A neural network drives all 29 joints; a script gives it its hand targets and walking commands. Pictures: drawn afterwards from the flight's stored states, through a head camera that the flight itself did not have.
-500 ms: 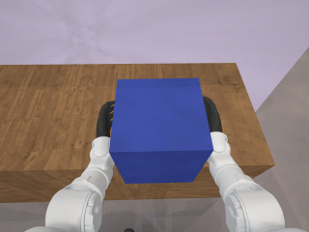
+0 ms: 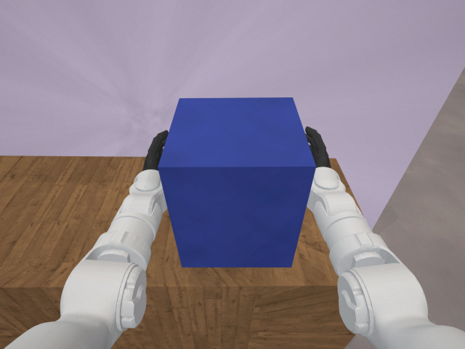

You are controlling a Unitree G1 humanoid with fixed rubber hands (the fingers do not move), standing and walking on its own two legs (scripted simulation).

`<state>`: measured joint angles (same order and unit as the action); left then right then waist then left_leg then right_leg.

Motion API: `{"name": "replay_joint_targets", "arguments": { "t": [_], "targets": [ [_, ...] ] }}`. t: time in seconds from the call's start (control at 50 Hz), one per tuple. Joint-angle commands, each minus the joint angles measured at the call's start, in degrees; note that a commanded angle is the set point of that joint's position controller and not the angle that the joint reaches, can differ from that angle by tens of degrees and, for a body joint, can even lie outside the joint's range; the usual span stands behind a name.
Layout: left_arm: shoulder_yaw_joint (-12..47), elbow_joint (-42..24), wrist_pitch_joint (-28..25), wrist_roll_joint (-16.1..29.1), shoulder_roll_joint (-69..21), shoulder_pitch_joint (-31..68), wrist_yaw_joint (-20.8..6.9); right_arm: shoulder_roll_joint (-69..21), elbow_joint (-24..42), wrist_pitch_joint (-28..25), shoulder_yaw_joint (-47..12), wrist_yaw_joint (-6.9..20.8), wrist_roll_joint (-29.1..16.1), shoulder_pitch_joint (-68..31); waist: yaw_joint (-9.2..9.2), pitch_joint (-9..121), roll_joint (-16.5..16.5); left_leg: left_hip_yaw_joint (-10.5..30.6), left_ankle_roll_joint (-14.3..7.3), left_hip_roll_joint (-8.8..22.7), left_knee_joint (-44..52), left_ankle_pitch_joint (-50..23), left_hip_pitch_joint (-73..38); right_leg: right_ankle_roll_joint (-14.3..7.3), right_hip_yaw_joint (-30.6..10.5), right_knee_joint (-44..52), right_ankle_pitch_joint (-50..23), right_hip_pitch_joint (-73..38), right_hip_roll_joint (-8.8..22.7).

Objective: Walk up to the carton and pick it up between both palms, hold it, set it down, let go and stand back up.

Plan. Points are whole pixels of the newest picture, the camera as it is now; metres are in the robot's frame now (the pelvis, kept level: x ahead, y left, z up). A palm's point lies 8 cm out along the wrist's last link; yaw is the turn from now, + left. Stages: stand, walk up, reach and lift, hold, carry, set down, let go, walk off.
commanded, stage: reach and lift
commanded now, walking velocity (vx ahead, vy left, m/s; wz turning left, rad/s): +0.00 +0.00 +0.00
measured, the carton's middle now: (236, 184) +0.39 +0.01 +0.12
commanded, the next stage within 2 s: hold in 1.08 s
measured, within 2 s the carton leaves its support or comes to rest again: neither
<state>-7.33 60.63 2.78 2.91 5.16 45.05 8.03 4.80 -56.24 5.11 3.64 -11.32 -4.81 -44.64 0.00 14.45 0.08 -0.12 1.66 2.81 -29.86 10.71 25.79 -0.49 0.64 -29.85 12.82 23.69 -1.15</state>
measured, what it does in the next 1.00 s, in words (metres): stands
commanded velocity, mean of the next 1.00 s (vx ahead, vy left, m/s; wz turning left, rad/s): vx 0.00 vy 0.00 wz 0.00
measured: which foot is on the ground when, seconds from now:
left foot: down 0.00-1.00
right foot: down 0.00-1.00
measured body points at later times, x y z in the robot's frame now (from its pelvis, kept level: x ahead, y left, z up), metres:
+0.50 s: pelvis -0.01 +0.01 +0.00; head -0.10 +0.03 +0.45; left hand +0.38 +0.18 +0.17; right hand +0.38 -0.12 +0.18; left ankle +0.04 +0.14 -0.73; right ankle +0.02 -0.11 -0.73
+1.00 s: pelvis -0.01 +0.01 +0.01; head -0.07 +0.03 +0.45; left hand +0.40 +0.18 +0.18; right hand +0.40 -0.12 +0.19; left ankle +0.04 +0.14 -0.73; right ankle +0.02 -0.11 -0.73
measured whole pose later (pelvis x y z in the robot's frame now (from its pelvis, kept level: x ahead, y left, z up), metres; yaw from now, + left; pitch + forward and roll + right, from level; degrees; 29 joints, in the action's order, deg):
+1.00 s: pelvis -0.01 +0.01 +0.01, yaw +0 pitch -1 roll -1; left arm -9.3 47.1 24.6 -5.1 5.7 47.8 5.7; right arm 4.2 -54.4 15.4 7.8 -10.4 -4.8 -48.7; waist 0.0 9.3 2.3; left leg -0.1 0.9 2.1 -27.4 10.0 16.8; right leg -0.1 0.7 -25.9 11.5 13.9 -0.5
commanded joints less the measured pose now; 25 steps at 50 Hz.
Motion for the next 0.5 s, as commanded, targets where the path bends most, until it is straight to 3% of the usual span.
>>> {"name": "replay_joint_targets", "arguments": {
  "t": [0.0, 0.02, 0.04, 0.06, 0.1, 0.12, 0.14, 0.16, 0.18, 0.2, 0.22, 0.24, 0.26, 0.28, 0.32, 0.34, 0.36, 0.38, 0.4, 0.42, 0.44, 0.48],
  "targets": [
    [6.57, -21.24, 3.94, -8.16, -40.53, 40.24, -12.86, -44.47, 16.46, -0.75, -16.68, 8.57, -3.57, -46.21, -1.44, 12.71, 0.95, 0.95, -1.93, -4.86, 9.92, -4.94, -17.57, 2.45, -2.09, 12.0, -8.07, -18.0, 0.5],
    [7.67, -27.35, 3.99, -7.11, -40.78, 43.07, -12.52, -45.92, 15.05, -0.38, -17.72, 8.87, -5.12, -45.11, -1.2, 15.23, 0.28, 1.01, -1.93, -5.55, 9.2, -9.53, -18.82, 2.48, -2.54, 11.07, -13.21, -20.82, 0.45],
    [7.74, -25.56, 5.35, -8.59, -42.86, 39.3, -12.92, -45.81, 16.8, -0.41, -18.91, 8.31, -5.05, -45.31, -1.63, 14.0, 0.4, 0.69, -1.63, -5.35, 9.4, -10.41, -19.19, 2.74, -1.83, 11.83, -14.08, -21.75, 0.18],
    [9.63, -27.98, 5.77, -6.85, -43.19, 40.42, -12.99, -44.56, 19.19, 0.03, -18.05, 8.13, -5.97, -44.08, -0.05, 14.75, 0.49, 1.27, -1.1, -6.11, 9.55, -11.49, -20.85, 2.74, -1.37, 11.63, -15.84, -22.02, -0.17],
    [8.04, -28.35, 7.89, -8.07, -43.47, 39.83, -13.57, -44.73, 17.14, 1.04, -17.51, 7.89, -6.33, -44.19, -0.31, 13.78, 0.26, 1.02, -1.2, -6.46, 9.86, -11.49, -21.05, 2.94, -1.16, 12.51, -15.27, -22.66, -0.17],
    [7.86, -30.56, 7.98, -6.91, -43.42, 44.4, -13.81, -45.97, 19.12, 1.09, -17.97, 7.92, -6.28, -48.03, -1.11, 14.11, 1.37, 0.83, -1.72, -6.35, 10.08, -10.38, -20.56, 3.12, -1.3, 12.19, -13.8, -22.13, 0.05],
    [6.26, -27.4, 9.28, -8.9, -42.2, 38.71, -14.07, -45.02, 19.51, 1.78, -18.53, 7.75, -5.95, -46.27, -2.08, 11.56, 2.2, 0.48, -1.75, -6.04, 10.4, -8.56, -20.34, 3.15, -1.42, 13.05, -11.6, -21.93, -0.26],
    [6.23, -28.54, 9.85, -8.76, -42.71, 40.94, -14.24, -43.97, 15.92, 2.68, -15.55, 7.89, -5.14, -45.19, 0.06, 10.58, 1.05, 0.24, -1.74, -6.03, 11.13, -10.17, -21.27, 2.81, -0.76, 13.36, -11.64, -21.55, -0.33],
    [7.36, -30.17, 10.35, -7.96, -43.05, 41.96, -14.39, -44.93, 20.16, 2.39, -17.05, 7.39, -6.85, -48.23, -1.07, 12.77, 1.82, 0.59, -1.82, -6.06, 10.41, -11.06, -21.54, 3.01, -0.82, 13.03, -14.34, -23.79, -0.05],
    [9.43, -31.42, 11.44, -7.01, -44.22, 42.34, -14.23, -45.31, 22.21, 2.88, -16.72, 7.46, -6.79, -48.2, -0.63, 14.88, -1.07, 0.67, -1.41, -6.24, 9.97, -11.39, -22.05, 2.68, -1.1, 12.59, -14.24, -22.86, -0.15],
    [10.0, -31.8, 11.52, -6.41, -43.77, 46.4, -14.06, -44.07, 22.7, 2.84, -15.21, 7.5, -6.58, -51.37, -0.15, 12.72, -0.7, 0.96, -1.19, -5.66, 10.98, -9.09, -21.69, 2.47, -0.28, 13.29, -8.98, -21.17, -0.89],
    [11.52, -30.71, 12.31, -5.66, -45.85, 44.31, -13.72, -44.08, 25.52, 2.55, -14.54, 7.23, -6.39, -52.44, 0.71, 13.64, -1.0, 1.04, -0.94, -5.72, 10.52, -10.12, -22.24, 1.93, 0.03, 13.42, -9.94, -20.79, -1.02],
    [9.63, -28.91, 12.58, -6.24, -43.86, 43.42, -14.0, -45.39, 25.31, 3.13, -15.87, 6.99, -6.62, -52.8, -1.1, 12.2, 1.2, 0.47, -1.89, -5.87, 11.05, -8.08, -21.27, 2.68, -1.08, 14.29, -9.39, -21.61, -0.3],
    [9.43, -28.42, 13.06, -6.41, -44.62, 44.25, -14.27, -45.76, 25.24, 3.51, -15.01, 6.75, -6.09, -51.87, -0.45, 11.02, 1.05, 0.3, -1.9, -6.0, 11.06, -6.62, -20.38, 3.01, -0.85, 14.05, -8.09, -20.77, -0.09],
    [8.39, -30.14, 13.78, -7.17, -44.34, 44.79, -14.03, -45.03, 24.3, 3.92, -15.65, 7.61, -7.37, -54.32, -1.15, 11.76, 1.61, 0.58, -2.24, -5.53, 11.0, -7.22, -21.45, 2.63, -0.06, 13.92, -6.67, -20.75, -0.66],
    [7.31, -25.5, 14.72, -7.3, -43.87, 43.92, -13.98, -43.44, 22.29, 4.83, -12.66, 7.37, -6.17, -53.91, -0.57, 9.21, 0.79, 0.87, -2.06, -5.09, 11.55, -3.08, -20.02, 2.07, -0.65, 15.06, -1.58, -19.2, -0.42],
    [7.83, -26.79, 15.27, -7.08, -45.42, 45.47, -14.22, -42.94, 19.96, 4.86, -10.31, 7.59, -5.23, -52.3, 1.36, 8.84, -1.83, 0.77, -1.67, -4.98, 11.93, -2.17, -21.37, 1.6, -0.37, 15.63, -0.08, -18.0, -0.24],
    [8.43, -27.06, 15.66, -6.54, -46.14, 47.55, -13.92, -42.9, 22.44, 4.32, -9.64, 8.09, -5.44, -56.59, 1.12, 8.5, -1.56, 0.66, -1.76, -4.72, 12.0, -1.56, -20.37, 1.47, 0.08, 15.16, 1.4, -17.29, -0.48],
    [10.45, -31.09, 15.64, -6.02, -46.24, 48.98, -13.4, -42.8, 19.74, 4.67, -9.93, 8.82, -5.29, -54.03, 1.97, 10.54, -3.63, 1.09, -0.99, -4.93, 11.67, -2.62, -21.46, 0.94, 0.46, 14.59, -0.24, -18.01, -0.59],
    [11.33, -31.97, 15.05, -4.62, -47.37, 50.2, -12.85, -42.21, 19.0, 4.79, -9.35, 9.24, -5.59, -54.08, 2.77, 11.77, -3.05, 1.52, -0.42, -4.72, 11.44, -3.69, -22.03, 0.91, 0.77, 14.77, -0.59, -17.1, -1.1],
    [7.18, -25.71, 15.96, -7.36, -45.29, 47.41, -13.27, -40.47, 18.21, 5.27, -8.17, 8.98, -4.84, -55.54, 1.78, 7.08, -1.29, 1.05, -1.43, -4.68, 12.51, -0.16, -19.63, 1.52, 0.48, 15.53, 2.65, -17.27, -0.69],
    [5.77, -27.15, 16.28, -7.81, -43.99, 50.39, -13.8, -40.21, 14.36, 5.75, -6.23, 9.86, -3.45, -54.23, 2.33, 4.85, -0.99, 0.68, -1.64, -4.4, 13.79, 3.58, -18.15, 1.01, 0.8, 15.63, 6.62, -15.56, -0.27]
  ]
}}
